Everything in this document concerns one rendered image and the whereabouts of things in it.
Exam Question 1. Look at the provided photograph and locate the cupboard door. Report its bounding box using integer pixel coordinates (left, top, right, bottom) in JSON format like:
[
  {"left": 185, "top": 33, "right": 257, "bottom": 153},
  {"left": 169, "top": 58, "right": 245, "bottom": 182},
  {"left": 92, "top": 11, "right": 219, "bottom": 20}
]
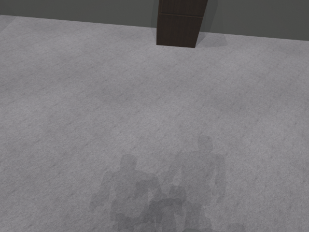
[{"left": 162, "top": 0, "right": 206, "bottom": 15}]

